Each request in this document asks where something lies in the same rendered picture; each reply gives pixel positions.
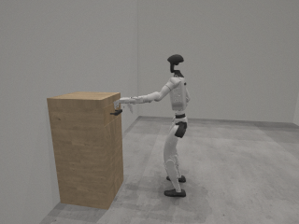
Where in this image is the robot left forearm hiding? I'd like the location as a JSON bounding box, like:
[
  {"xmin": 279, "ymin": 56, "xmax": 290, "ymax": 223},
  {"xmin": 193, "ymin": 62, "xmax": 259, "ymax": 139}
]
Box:
[{"xmin": 129, "ymin": 91, "xmax": 160, "ymax": 105}]

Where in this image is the drawer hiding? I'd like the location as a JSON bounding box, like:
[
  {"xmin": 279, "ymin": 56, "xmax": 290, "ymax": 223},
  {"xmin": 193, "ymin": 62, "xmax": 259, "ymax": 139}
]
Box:
[{"xmin": 103, "ymin": 103, "xmax": 121, "ymax": 126}]

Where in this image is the right robot upper arm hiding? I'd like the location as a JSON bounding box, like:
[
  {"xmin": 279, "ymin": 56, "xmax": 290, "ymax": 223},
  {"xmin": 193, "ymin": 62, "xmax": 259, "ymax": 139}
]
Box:
[{"xmin": 186, "ymin": 88, "xmax": 191, "ymax": 103}]

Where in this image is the humanoid robot torso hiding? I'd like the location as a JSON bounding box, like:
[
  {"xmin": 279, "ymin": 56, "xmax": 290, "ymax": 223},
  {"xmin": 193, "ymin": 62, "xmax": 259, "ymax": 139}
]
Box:
[{"xmin": 169, "ymin": 75, "xmax": 188, "ymax": 129}]

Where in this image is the robot left hand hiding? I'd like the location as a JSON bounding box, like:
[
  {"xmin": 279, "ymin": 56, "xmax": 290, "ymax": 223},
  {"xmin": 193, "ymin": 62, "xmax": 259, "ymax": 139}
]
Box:
[{"xmin": 113, "ymin": 97, "xmax": 133, "ymax": 113}]

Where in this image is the right robot thigh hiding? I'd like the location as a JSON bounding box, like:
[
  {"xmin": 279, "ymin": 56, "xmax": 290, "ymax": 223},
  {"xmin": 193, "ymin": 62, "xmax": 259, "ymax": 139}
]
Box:
[{"xmin": 167, "ymin": 122, "xmax": 178, "ymax": 156}]

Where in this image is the left robot upper arm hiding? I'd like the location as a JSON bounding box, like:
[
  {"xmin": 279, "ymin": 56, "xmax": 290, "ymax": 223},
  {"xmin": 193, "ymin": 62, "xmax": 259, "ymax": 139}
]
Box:
[{"xmin": 154, "ymin": 77, "xmax": 181, "ymax": 102}]

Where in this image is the handle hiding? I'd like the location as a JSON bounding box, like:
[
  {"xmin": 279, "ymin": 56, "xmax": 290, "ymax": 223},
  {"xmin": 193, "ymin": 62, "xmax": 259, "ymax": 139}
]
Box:
[{"xmin": 110, "ymin": 109, "xmax": 122, "ymax": 116}]

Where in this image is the cabinet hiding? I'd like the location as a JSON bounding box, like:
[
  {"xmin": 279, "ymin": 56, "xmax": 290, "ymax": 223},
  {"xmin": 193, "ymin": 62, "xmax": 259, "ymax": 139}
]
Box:
[{"xmin": 47, "ymin": 91, "xmax": 124, "ymax": 210}]

